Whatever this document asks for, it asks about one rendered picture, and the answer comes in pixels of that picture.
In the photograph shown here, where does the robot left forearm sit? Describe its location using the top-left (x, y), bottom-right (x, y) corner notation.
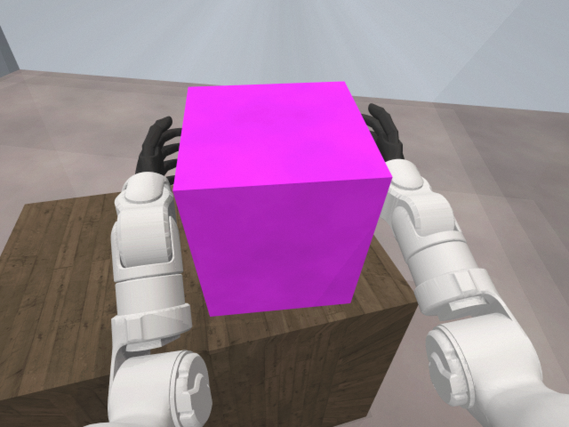
top-left (108, 172), bottom-right (192, 420)

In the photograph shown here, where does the robot right forearm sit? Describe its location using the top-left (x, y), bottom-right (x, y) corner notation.
top-left (380, 159), bottom-right (542, 379)

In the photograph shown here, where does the robot right upper arm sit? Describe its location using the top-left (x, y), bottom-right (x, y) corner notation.
top-left (426, 313), bottom-right (569, 427)

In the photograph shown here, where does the robot left upper arm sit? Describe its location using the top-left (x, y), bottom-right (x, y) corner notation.
top-left (84, 350), bottom-right (212, 427)

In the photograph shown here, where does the pedestal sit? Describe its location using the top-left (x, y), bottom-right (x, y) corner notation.
top-left (0, 185), bottom-right (418, 427)

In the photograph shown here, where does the carton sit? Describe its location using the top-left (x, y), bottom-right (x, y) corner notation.
top-left (172, 81), bottom-right (392, 317)

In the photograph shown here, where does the robot left hand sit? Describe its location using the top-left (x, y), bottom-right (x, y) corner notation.
top-left (135, 117), bottom-right (182, 185)

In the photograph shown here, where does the robot right hand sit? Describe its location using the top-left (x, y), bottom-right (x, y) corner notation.
top-left (361, 103), bottom-right (405, 162)

